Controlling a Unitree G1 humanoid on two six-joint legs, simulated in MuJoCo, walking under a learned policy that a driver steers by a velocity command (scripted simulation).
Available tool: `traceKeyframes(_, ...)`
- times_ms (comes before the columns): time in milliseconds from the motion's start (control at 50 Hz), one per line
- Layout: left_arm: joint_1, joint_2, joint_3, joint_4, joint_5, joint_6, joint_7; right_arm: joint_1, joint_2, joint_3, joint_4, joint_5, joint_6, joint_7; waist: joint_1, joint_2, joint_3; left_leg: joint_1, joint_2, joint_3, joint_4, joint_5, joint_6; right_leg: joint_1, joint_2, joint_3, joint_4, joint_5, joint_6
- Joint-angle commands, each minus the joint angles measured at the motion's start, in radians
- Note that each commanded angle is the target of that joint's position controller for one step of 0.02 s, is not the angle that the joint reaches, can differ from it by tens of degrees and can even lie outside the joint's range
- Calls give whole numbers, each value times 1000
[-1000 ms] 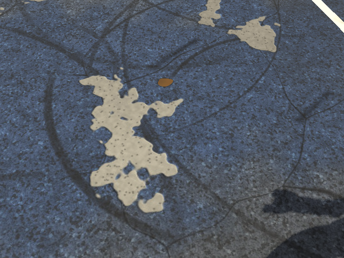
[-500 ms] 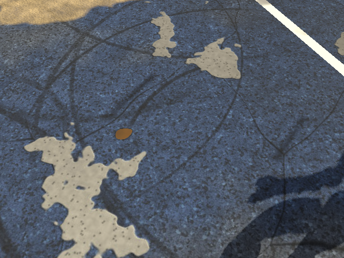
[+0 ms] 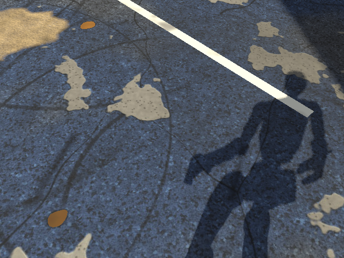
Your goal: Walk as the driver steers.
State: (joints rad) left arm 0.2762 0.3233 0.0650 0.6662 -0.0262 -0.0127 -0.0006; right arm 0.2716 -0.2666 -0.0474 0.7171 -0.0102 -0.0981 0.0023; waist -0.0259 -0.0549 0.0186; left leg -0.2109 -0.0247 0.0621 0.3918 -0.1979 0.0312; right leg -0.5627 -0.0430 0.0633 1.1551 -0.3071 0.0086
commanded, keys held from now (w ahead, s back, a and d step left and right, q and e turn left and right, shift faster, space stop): w+e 0.12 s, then w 0.10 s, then w+q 0.64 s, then q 0.14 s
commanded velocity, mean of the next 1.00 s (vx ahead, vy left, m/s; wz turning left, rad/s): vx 0.48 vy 0.00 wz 0.12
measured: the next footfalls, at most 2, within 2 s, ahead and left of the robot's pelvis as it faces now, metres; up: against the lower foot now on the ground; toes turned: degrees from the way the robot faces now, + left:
right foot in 0.32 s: +0.32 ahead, -0.17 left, +0.00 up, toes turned -10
left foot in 0.86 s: +0.61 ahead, +0.08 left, +0.00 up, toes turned +10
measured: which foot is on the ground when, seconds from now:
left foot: down 0.00-0.32, up 0.34-0.84, down 0.86-1.00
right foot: up 0.00-0.30, down 0.32-0.84, up 0.86-1.00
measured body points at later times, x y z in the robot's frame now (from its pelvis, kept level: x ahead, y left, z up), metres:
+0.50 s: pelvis +0.26 -0.07 +0.00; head +0.29 -0.09 +0.45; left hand +0.41 +0.18 -0.10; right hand +0.32 -0.36 -0.13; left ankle +0.24 +0.10 -0.65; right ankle +0.28 -0.17 -0.74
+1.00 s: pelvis +0.52 -0.01 -0.01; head +0.57 +0.02 +0.44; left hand +0.60 +0.29 -0.12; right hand +0.71 -0.26 -0.11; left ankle +0.57 +0.07 -0.74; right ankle +0.48 -0.18 -0.64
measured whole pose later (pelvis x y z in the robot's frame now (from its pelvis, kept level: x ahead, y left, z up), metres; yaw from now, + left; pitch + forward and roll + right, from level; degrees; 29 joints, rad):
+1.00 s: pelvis +0.52 -0.01 -0.01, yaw +13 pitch +1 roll -1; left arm 0.18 0.30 0.06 0.75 0.00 -0.09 0.01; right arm 0.21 -0.30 -0.07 0.71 0.01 -0.04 0.03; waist -0.01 -0.01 0.09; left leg -0.37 -0.09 0.00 0.51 -0.16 0.10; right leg -0.45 -0.05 0.03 1.22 -0.44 0.03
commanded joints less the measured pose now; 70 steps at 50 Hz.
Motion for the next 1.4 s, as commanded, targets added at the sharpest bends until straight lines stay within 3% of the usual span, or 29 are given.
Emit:
traceKeyframes(20,-43,30,9,-94,6,-5,-4,-7,-142,-41,-28,3,-18,-3,-1,144,12,117,286,-209,-224,168,165,-174,-64,40,-65,69,14)
traceKeyframes(140,-196,-5,-9,-126,6,-24,-35,17,-184,-49,26,11,-2,-8,-51,109,40,157,262,-20,-230,281,135,-122,-51,-27,-380,317,-1)
traceKeyframes(220,-288,-9,-14,-166,2,-34,-53,84,-211,-54,79,34,16,0,-64,104,73,240,300,3,-212,348,131,-82,-15,-66,-518,250,-47)
traceKeyframes(260,-281,15,-3,-176,10,-37,-55,95,-232,-56,102,48,28,1,-25,125,56,281,316,-1,-136,588,126,0,24,-98,-572,147,-84)
traceKeyframes(300,-60,85,36,-115,19,-39,-44,78,-239,-50,118,56,40,-3,118,134,-80,233,270,36,125,829,92,339,80,-141,-672,208,-138)
traceKeyframes(320,107,148,61,-72,26,-33,-27,78,-202,-31,107,42,33,-5,191,106,-195,23,228,40,364,622,56,658,-17,-34,-625,268,-177)
traceKeyframes(340,172,256,77,-62,40,-32,-13,179,-68,14,67,18,17,8,131,-149,-360,-380,53,23,769,-161,-16,1017,-334,459,-664,152,-334)
traceKeyframes(360,184,178,57,-75,40,-36,-11,133,-147,-5,91,40,-2,10,178,-93,-450,-447,15,-180,919,-392,-17,985,-390,641,-784,138,-356)
traceKeyframes(380,129,136,40,-59,37,-43,-14,43,-202,-27,54,70,-6,12,167,-68,-272,-524,61,-187,942,-333,-13,859,-347,450,-803,189,-301)
traceKeyframes(420,20,69,23,-39,29,-56,-20,-10,-167,-25,45,46,0,4,92,-29,-108,-495,137,-148,830,-187,-20,620,-254,223,-857,283,-242)
traceKeyframes(460,-40,30,17,-33,36,-78,-24,56,-135,-27,72,44,33,2,31,-55,-74,-377,166,-156,796,-93,-33,479,-216,116,-942,291,-225)
traceKeyframes(540,-56,44,29,17,44,-106,-13,18,-86,-24,58,41,66,-5,9,-13,7,-428,171,-176,706,16,-60,408,-216,-23,-1029,346,-222)
traceKeyframes(640,-30,82,41,57,39,-98,6,-120,-58,-11,14,32,56,21,52,7,54,-441,153,-125,416,245,-49,456,-196,-172,-1050,359,-187)
traceKeyframes(760,36,129,62,112,8,-60,14,-255,-69,-10,-69,31,59,56,86,15,92,-479,126,-44,257,138,20,644,-258,-238,-966,472,-155)
traceKeyframes(800,17,160,69,111,2,-46,19,-212,-98,-26,-79,30,65,60,45,-16,35,-372,64,17,255,37,59,675,-256,-266,-836,790,-131)
traceKeyframes(840,-13,164,66,103,-7,-30,24,26,-174,-74,-28,36,71,50,-94,-3,-103,-35,-33,60,194,42,119,591,-202,-311,-490,945,-82)
traceKeyframes(860,8,126,49,87,13,-37,28,180,-263,-111,8,39,82,29,-150,104,-191,261,50,-123,162,62,174,355,-153,-312,-184,651,-30)
traceKeyframes(880,105,-24,3,31,47,-62,16,123,-372,-122,-13,36,72,23,-8,363,-271,544,307,-712,46,-30,375,-81,73,-199,170,-275,44)
traceKeyframes(900,-1,63,11,27,13,-96,5,125,-284,-95,-54,25,55,32,-84,217,-373,576,365,-876,-82,7,393,-165,79,23,263,-321,30)
traceKeyframes(920,-84,104,22,0,-18,-111,2,77,-233,-80,-56,14,40,35,-84,163,-245,485,343,-711,-75,185,345,-218,38,29,249,-239,9)
traceKeyframes(960,-86,104,25,16,26,-113,20,-36,-173,-65,-71,29,37,28,-5,59,-114,222,260,-466,-42,492,280,-131,-37,18,100,-122,10)
traceKeyframes(1060,-62,54,17,13,44,-53,30,-69,-197,-70,-83,12,49,-3,56,88,-107,-3,175,-305,-64,770,253,9,-9,-10,-117,1,64)
traceKeyframes(1220,-249,54,7,-29,30,-42,10,-37,-196,-71,-72,28,115,-44,-10,163,-127,35,135,-390,32,488,159,58,72,26,-498,205,83)
traceKeyframes(1300,-203,82,24,-23,31,-62,3,-89,-179,-64,-98,30,122,-46,34,202,-108,69,115,-509,129,365,125,161,80,40,-695,206,33)
traceKeyframes(1320,-167,97,29,-17,38,-70,7,-103,-162,-58,-110,29,121,-45,56,187,-120,27,73,-496,189,291,90,279,33,52,-783,362,3)
traceKeyframes(1340,-128,160,42,-22,55,-69,18,-75,-109,-41,-129,10,115,-42,44,44,-197,-78,-9,-398,383,43,39,472,-161,206,-768,643,-74)
traceKeyframes(1360,-110,185,44,-8,82,-51,20,46,-94,-37,-135,20,114,-43,-24,-210,-230,-314,-155,-272,584,-525,-29,636,-371,493,-766,895,-281)
traceKeyframes(1380,-100,132,38,-12,51,-43,20,105,-191,-57,-105,14,116,-38,-16,-179,-252,-369,-73,-253,769,-525,-73,623,-424,569,-770,776,-335)
traceKeyframes(1400,-127,77,23,-30,43,-37,24,51,-240,-76,-89,26,128,-37,9,-91,-196,-386,-41,-240,851,-445,-96,571,-352,426,-759,683,-297)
